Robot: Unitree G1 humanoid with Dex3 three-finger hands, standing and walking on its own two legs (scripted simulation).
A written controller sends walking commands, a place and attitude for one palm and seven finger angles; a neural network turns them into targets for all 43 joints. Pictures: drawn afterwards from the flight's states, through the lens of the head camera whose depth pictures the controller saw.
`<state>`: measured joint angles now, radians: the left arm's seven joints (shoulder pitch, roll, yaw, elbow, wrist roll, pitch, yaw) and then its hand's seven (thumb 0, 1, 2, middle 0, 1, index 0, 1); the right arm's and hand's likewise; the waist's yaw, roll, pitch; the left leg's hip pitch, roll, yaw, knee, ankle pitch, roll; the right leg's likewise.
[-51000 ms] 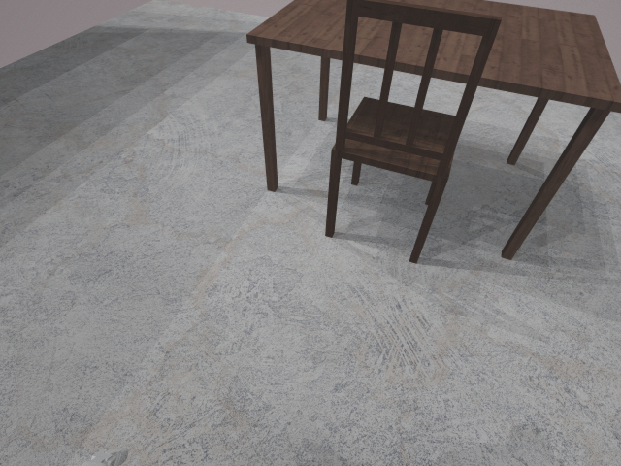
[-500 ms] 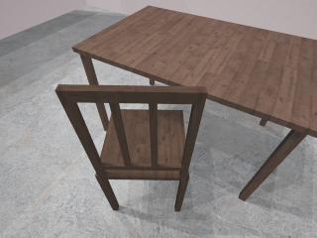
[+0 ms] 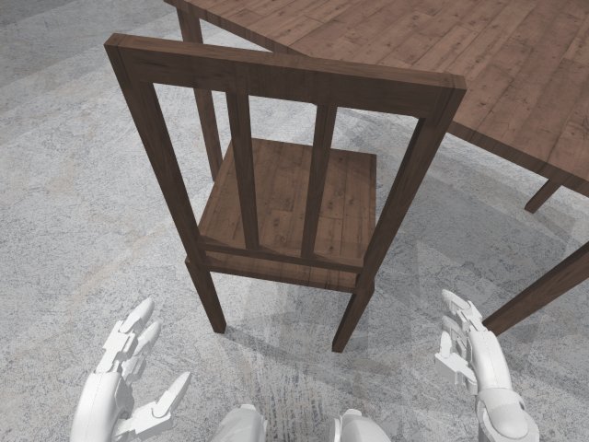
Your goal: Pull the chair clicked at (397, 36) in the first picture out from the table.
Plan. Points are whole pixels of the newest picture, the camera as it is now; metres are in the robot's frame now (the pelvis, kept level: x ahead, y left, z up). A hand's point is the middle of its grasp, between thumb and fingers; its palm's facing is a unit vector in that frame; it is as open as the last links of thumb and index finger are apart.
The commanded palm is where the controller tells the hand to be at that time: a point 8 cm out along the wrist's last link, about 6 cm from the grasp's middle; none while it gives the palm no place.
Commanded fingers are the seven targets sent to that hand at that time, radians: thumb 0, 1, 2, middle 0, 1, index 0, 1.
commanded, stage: raise the hand toward the chair's back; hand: left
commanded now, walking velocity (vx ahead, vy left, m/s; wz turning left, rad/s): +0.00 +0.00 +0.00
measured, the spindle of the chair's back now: (246, 187) +0.47 +0.13 +0.04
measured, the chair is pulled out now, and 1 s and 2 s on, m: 0.21 0.21 0.21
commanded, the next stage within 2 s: aim the fingers beside a spindle in 1.54 s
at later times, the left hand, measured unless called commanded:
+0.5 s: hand (150, 340) +0.22 +0.20 +0.05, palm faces +0.04 -0.99 -0.09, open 14.7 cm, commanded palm +0.19 +0.25 +0.05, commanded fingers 0.00 -0.36 0.36 -0.07 -0.10 -0.07 -0.10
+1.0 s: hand (130, 314) +0.24 +0.23 +0.06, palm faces -0.02 -1.00 -0.06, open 16.9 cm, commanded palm +0.23 +0.29 +0.06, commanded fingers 0.00 -0.50 0.30 -0.06 -0.08 -0.06 -0.08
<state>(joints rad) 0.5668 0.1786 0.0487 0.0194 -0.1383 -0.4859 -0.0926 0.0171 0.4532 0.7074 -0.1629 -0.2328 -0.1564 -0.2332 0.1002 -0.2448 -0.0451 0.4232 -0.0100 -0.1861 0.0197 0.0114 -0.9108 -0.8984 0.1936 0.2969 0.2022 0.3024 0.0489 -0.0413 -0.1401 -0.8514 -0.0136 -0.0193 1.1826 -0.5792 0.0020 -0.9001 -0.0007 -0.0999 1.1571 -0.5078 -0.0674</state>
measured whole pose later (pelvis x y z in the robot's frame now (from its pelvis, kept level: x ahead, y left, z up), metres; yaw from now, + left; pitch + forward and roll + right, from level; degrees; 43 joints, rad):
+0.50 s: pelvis +0.00 +0.01 +0.00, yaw +0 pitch +17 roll -1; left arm 0.42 0.21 0.15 -0.02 -0.23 -0.50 -0.18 0.00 -0.13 0.46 -0.09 -0.14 -0.09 -0.14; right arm 0.26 -0.28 -0.03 0.56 0.03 -0.22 -0.04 0.02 -0.91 -0.90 0.20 0.30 0.20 0.30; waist -0.02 0.02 -0.15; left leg -0.92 -0.02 -0.02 1.18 -0.56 0.02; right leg -0.95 0.00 -0.11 1.13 -0.48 -0.05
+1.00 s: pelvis +0.01 +0.03 +0.02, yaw +0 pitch +16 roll -2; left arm 0.32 0.27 0.19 0.04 -0.28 -0.36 -0.29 -0.01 -0.49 0.31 -0.07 -0.09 -0.06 -0.09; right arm 0.22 -0.23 0.03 0.50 0.02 -0.22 -0.05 0.01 -0.90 -0.90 0.20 0.30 0.21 0.30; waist 0.00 0.03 -0.13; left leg -0.83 -0.02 -0.02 1.10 -0.54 0.03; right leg -0.85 -0.01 -0.10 1.03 -0.45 -0.03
